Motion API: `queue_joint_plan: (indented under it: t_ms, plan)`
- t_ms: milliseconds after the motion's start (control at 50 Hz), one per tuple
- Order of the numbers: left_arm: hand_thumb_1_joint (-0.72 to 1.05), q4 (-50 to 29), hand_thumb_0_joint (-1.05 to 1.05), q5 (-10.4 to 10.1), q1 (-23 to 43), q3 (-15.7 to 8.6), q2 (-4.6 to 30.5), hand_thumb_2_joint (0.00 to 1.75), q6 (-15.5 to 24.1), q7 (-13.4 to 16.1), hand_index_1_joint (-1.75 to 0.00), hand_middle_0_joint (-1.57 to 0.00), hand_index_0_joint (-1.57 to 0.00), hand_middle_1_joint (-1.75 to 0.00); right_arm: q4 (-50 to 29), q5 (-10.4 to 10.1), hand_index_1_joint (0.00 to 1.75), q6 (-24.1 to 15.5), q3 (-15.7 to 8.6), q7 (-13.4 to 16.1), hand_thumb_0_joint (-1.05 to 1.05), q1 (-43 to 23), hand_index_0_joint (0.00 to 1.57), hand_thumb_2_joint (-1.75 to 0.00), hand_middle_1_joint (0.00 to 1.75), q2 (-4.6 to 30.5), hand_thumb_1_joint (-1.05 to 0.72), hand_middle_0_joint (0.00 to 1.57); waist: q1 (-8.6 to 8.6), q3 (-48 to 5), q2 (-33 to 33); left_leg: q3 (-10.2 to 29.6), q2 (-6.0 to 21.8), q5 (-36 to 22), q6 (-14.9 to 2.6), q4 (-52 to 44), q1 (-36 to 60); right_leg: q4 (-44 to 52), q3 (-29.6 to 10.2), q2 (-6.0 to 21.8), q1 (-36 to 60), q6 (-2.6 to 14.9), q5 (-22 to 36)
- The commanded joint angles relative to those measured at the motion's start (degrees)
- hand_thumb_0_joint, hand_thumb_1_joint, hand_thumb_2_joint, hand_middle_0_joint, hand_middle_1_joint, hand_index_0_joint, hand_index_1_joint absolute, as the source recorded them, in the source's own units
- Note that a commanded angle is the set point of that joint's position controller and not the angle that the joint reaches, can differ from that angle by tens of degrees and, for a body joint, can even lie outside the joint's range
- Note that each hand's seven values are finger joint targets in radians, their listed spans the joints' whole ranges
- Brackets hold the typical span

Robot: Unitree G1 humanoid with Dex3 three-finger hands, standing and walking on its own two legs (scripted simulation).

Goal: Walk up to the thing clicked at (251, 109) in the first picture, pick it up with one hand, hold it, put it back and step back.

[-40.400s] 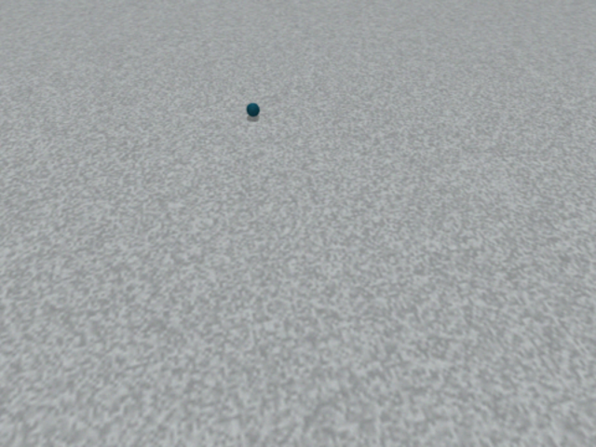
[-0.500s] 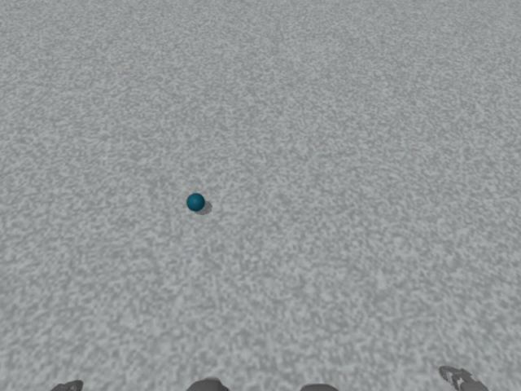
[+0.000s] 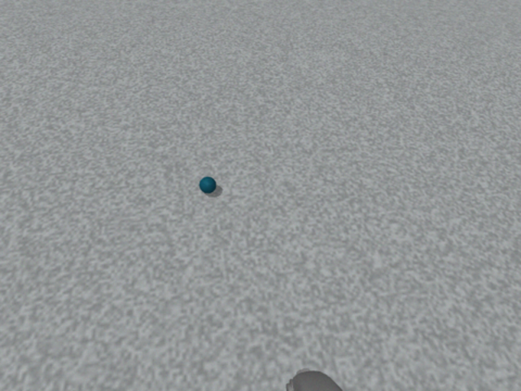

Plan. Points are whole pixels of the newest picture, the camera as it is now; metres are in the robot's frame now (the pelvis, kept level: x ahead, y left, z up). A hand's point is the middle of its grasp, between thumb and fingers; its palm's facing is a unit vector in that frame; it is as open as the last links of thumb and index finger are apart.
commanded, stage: step back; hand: left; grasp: from above
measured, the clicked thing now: (207, 185) +1.06 +0.23 -0.72
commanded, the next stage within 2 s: stand in 1.00 s
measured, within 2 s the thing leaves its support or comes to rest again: neither
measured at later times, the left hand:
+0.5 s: hand out of the picture +0.04 +0.27 -0.15, palm faces -0.04 -0.94 -0.35, open 7.4 cm
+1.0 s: hand out of the picture +0.15 +0.26 -0.14, palm faces +0.00 -0.94 -0.34, open 7.4 cm
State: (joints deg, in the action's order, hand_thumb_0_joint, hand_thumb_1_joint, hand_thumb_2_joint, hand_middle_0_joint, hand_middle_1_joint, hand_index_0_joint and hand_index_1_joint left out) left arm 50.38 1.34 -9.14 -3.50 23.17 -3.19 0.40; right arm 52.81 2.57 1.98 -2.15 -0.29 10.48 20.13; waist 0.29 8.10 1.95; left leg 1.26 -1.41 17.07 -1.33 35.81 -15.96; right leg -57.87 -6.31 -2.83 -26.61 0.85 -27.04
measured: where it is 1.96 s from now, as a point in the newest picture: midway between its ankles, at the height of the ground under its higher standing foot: outside the picture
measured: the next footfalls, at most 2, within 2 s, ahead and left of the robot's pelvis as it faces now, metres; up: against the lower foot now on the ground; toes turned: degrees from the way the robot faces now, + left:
right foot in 0.14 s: +0.04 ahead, -0.13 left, +0.00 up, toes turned -3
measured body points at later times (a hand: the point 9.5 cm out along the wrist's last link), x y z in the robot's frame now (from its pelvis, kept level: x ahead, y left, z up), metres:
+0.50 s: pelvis -0.02 +0.01 +0.01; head -0.01 +0.02 +0.45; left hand +0.04 +0.32 -0.13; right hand +0.04 -0.31 -0.11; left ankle +0.01 +0.12 -0.73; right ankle -0.04 -0.12 -0.71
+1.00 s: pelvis +0.02 +0.00 +0.01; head +0.04 +0.01 +0.46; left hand +0.15 +0.31 -0.11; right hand +0.12 -0.30 -0.11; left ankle +0.01 +0.12 -0.73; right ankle +0.00 -0.13 -0.73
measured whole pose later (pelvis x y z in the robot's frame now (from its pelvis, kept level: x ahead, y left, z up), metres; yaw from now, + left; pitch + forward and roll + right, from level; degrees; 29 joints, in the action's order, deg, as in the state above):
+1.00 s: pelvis +0.02 +0.00 +0.01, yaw -1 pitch -2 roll +0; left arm 59.5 0.6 -2.5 -1.8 20.7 0.7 -0.1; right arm 60.7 0.8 -1.2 -2.0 0.2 5.9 19.4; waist 0.4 4.0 0.9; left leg 1.6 -0.7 17.8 -0.4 31.1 -11.4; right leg -29.8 1.5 1.8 -9.6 -1.1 -18.2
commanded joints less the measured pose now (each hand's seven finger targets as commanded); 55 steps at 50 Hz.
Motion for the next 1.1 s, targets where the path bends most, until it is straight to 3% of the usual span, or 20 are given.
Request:
queue_joint_plan:
  t_ms: [0, 60, 100, 120, 140, 160, 220, 340, 360, 400, 420, 560, 600, 620, 640, 700, 740, 860, 960, 1080]
  plan:
    - [0.9, -1.88, 0.0, 0.01, -2.82, -3.23, 9.85, 0.9, 2.54, -0.78, -0.3, -0.2, -0.2, -0.3, -5.29, 0.4, 0.3, -3.13, -4.36, 0.91, 0.0, -5.36, 0.2, -0.9, 0.3, 14.94, -0.9, 0.2, 0.57, -6.43, -10.7, 13.0, 12.13, 13.4, -7.8, -17.16, -0.67, 8.78, 1.08, 1.76, 4.95, -0.49, -0.51]
    - [0.9, -1.36, 0.0, 0.43, -1.86, -3.02, 9.11, 0.9, 3.6, -1.03, -0.3, -0.2, -0.2, -0.3, -4.74, 0.74, 0.3, -2.61, -4.78, 0.54, 0.0, -3.19, 0.2, -0.9, 0.3, 15.94, -0.9, 0.2, -0.82, -6.29, -11.99, 13.65, 13.72, 16.16, -8.65, -16.82, -0.42, 23.84, 5.18, 2.01, 10.95, -0.36, -3.02]
    - [0.9, 1.66, 0.0, 0.96, -6.68, -3.09, 8.41, 0.9, 4.63, -0.37, -0.3, -0.2, -0.2, -0.3, -4.57, -0.03, 0.3, -1.85, -4.27, 0.33, 0.0, -3.21, 0.2, -0.9, 0.3, 14.3, -0.9, 0.2, 1.8, -7.26, -9.02, 9.22, 11.1, 11.54, -5.48, -9.7, -4.27, 39.45, 5.09, 0.84, 21.74, 1.62, 7.04]
    - [0.9, 2.46, 0.0, 1.68, -8.34, -4.08, 11.03, 0.9, 5.24, -0.07, -0.3, -0.2, -0.2, -0.3, -4.94, -0.29, 0.3, -1.89, -3.54, 0.26, 0.0, -2.06, 0.2, -0.9, 0.3, 11.68, -0.9, 0.2, 2.23, -8.27, -2.88, 6.44, 7.85, 12.37, -2.81, -2.28, -10.92, 41.25, -3.97, 5.16, 28.54, 3.0, 3.63]
    - [0.9, 1.6, 0.0, 2.11, -7.38, -4.83, 15.47, 0.9, 5.5, 0.16, -0.3, -0.2, -0.2, -0.3, -6.09, -0.66, 0.3, -2.07, -2.91, 0.19, 0.0, -5.47, 0.2, -0.9, 0.3, 9.44, -0.9, 0.2, 4.03, -5.64, 7.39, 1.67, -0.11, 14.45, 0.73, 5.35, -18.94, 46.03, -22.72, 16.07, 23.18, 8.04, -14.98]
    - [0.9, 0.27, 0.0, 2.03, -2.36, -5.25, 18.47, 0.9, 5.53, -0.04, -0.3, -0.2, -0.2, -0.3, -5.01, -0.42, 0.3, -2.0, -3.9, 0.69, 0.0, -5.29, 0.2, -0.9, 0.3, 12.23, -0.9, 0.2, 3.18, -0.62, 7.41, 5.18, 1.91, 14.46, 1.93, 12.93, -12.35, 48.72, -28.78, 24.12, 7.35, 12.71, -25.8]
    - [0.9, -0.21, 0.0, 1.04, 0.46, -3.79, 12.99, 0.9, 6.6, 0.23, -0.3, -0.2, -0.2, -0.3, -2.47, -1.39, 0.3, -3.06, -3.94, -0.04, 0.0, -2.06, 0.2, -0.9, 0.3, 12.21, -0.9, 0.2, 0.81, -0.74, 2.8, 5.45, 2.06, 7.16, 1.52, 11.0, -11.03, 45.12, -15.96, 16.74, 11.74, 9.11, -10.91]
    - [0.9, -0.17, 0.0, 0.81, 1.64, -2.25, 11.52, 0.9, 5.19, -0.74, -0.3, -0.2, -0.2, -0.3, 0.4, -0.6, 0.3, -4.37, -4.28, -0.22, 0.0, 2.51, 0.2, -0.9, 0.3, 11.09, -0.9, 0.2, -1.19, -5.06, 3.98, -0.97, 0.07, 0.68, 0.83, -9.67, 9.35, 35.32, -4.21, 12.39, 4.89, 5.8, 1.43]
    - [0.9, 0.28, 0.0, 0.61, -0.17, -1.37, 9.45, 0.9, 4.89, -0.79, -0.3, -0.2, -0.2, -0.3, 0.66, -0.31, 0.3, -4.76, -4.55, 0.21, 0.0, 2.76, 0.2, -0.9, 0.3, 11.5, -0.9, 0.2, -1.14, -6.12, -0.2, 2.49, 2.08, 0.44, 0.55, -13.27, 13.59, 29.76, -1.44, 10.3, 2.29, 4.75, 4.82]
    - [0.9, 0.97, 0.0, -0.61, 0.24, -1.22, 8.68, 0.9, 4.45, -0.55, -0.3, -0.2, -0.2, -0.3, -0.05, -0.07, 0.3, -5.2, -5.3, 0.48, 0.0, 1.79, 0.2, -0.9, 0.3, 17.78, -0.9, 0.2, -0.95, -6.75, -9.88, 27.97, 19.43, 20.43, -8.59, -23.25, 7.4, 14.65, 5.43, 3.27, -0.32, 0.7, -2.8]
    - [0.9, 1.24, 0.0, -0.07, 0.63, -2.01, 11.63, 0.9, 4.52, -0.42, -0.3, -0.2, -0.2, -0.3, -0.28, -0.19, 0.3, -5.16, -5.69, 0.42, 0.0, 1.11, 0.2, -0.9, 0.3, 18.68, -0.9, 0.2, -1.38, -4.79, -7.56, 28.75, 20.52, 21.34, -11.38, -23.53, 2.96, 10.25, 2.76, 4.68, 2.0, 0.88, -4.71]
    - [0.9, 5.1, 0.0, -0.04, -3.94, -1.88, 8.14, 0.9, 6.01, -0.18, -0.3, -0.2, -0.2, -0.3, -0.76, -1.3, 0.3, -4.25, -3.79, 0.46, 0.0, -3.98, 0.2, -0.9, 0.3, 13.34, -0.9, 0.2, 2.51, -9.29, -9.92, 7.77, 10.49, -12.08, -4.01, -9.15, -0.19, 35.27, 7.78, 2.91, 20.41, 0.58, 13.62]
    - [0.9, 5.31, 0.0, 0.65, -4.07, -2.95, 13.28, 0.9, 6.73, 0.67, -0.3, -0.2, -0.2, -0.3, -1.59, -2.38, 0.3, -3.95, -2.31, 0.48, 0.0, -4.35, 0.2, -0.9, 0.3, 8.66, -0.9, 0.2, 2.76, -10.58, 3.08, 2.83, 3.06, -5.53, 0.94, 1.95, -9.27, 39.86, -10.07, 13.78, 26.02, 4.24, 15.5]
    - [0.9, 4.33, 0.0, 0.36, 0.02, -3.14, 16.24, 0.9, 6.56, 0.37, -0.3, -0.2, -0.2, -0.3, -0.69, -2.11, 0.3, -3.57, -2.47, 0.93, 0.0, -3.07, 0.2, -0.9, 0.3, 9.34, -0.9, 0.2, 1.58, -8.53, 5.36, 1.49, 0.92, 9.44, 1.57, 4.25, -6.38, 40.6, -15.34, 21.28, 18.61, 9.98, 10.86]
    - [0.9, 2.74, 0.0, 0.32, 5.01, -2.75, 15.36, 0.9, 6.4, 0.14, -0.3, -0.2, -0.2, -0.3, 1.33, -1.54, 0.3, -3.63, -2.89, 0.98, 0.0, -0.42, 0.2, -0.9, 0.3, 10.77, -0.9, 0.2, -0.53, -6.93, 4.19, 1.0, 2.78, 10.45, 1.67, 4.27, -2.7, 38.7, -14.41, 22.14, 14.39, 11.57, 10.19]
    - [0.9, 2.81, 0.0, -0.33, 7.24, -1.42, 11.35, 0.9, 6.11, 0.23, -0.3, -0.2, -0.2, -0.3, 3.84, -1.37, 0.3, -4.53, -2.84, 0.89, 0.0, 0.85, 0.2, -0.9, 0.3, 10.67, -0.9, 0.2, -1.72, -8.24, 3.39, 2.68, 4.23, -9.24, 0.23, -8.82, 4.71, 33.21, -2.44, 14.69, 13.19, 4.92, 24.22]
    - [0.9, 4.04, 0.0, -1.05, 5.46, -0.92, 9.84, 0.9, 5.65, -0.11, -0.3, -0.2, -0.2, -0.3, 3.36, -1.26, 0.3, -5.14, -2.71, 0.73, 0.0, -2.59, 0.2, -0.9, 0.3, 12.69, -0.9, 0.2, 0.95, -9.78, 0.71, 8.46, 8.58, -15.63, -2.33, -10.46, 4.2, 30.98, 3.35, 8.21, 15.51, 1.27, 20.29]
    - [0.9, 5.76, 0.0, -1.08, 5.1, -1.42, 10.45, 0.9, 5.55, 0.57, -0.3, -0.2, -0.2, -0.3, 4.68, -1.83, 0.3, -4.81, -2.6, 1.33, 0.0, -3.66, 0.2, -0.9, 0.3, 12.22, -0.9, 0.2, 1.03, -13.86, -2.91, 3.35, 6.8, -32.04, -1.51, -6.07, 5.5, 28.91, 4.55, 9.74, 24.24, 1.87, 36.0]
    - [0.9, 6.01, 0.0, -0.89, 8.19, -0.97, 10.01, 0.9, 5.02, 0.56, -0.3, -0.2, -0.2, -0.3, 4.5, -1.66, 0.3, -4.25, -2.56, 1.29, 0.0, -6.22, 0.2, -0.9, 0.3, 11.64, -0.9, 0.2, 0.75, -11.82, -3.26, 4.93, 7.33, -22.92, -1.67, -9.26, 4.17, 30.58, 4.36, 9.57, 22.48, 1.82, 27.01]
    - [0.9, 8.89, 0.0, -1.11, 7.84, 0.46, 8.25, 0.9, 4.91, 0.5, -0.3, -0.2, -0.2, -0.3, 5.38, -2.19, 0.3, -4.27, -1.2, 1.29, 0.0, -8.2, 0.2, -0.9, 0.3, 11.82, -0.9, 0.2, 0.07, -13.15, -4.17, 5.6, 8.84, -32.62, -0.38, -13.64, 11.64, 35.35, 3.75, 9.5, 24.24, -0.15, 34.44]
